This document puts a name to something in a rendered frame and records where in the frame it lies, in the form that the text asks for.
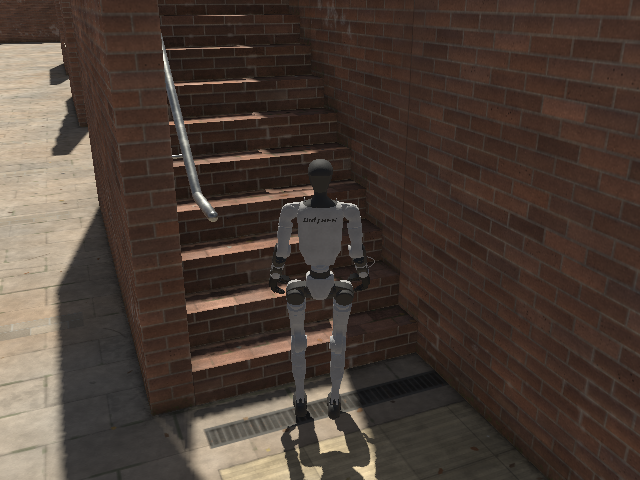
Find stairs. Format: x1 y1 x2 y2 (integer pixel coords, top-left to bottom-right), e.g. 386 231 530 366
158 0 418 406

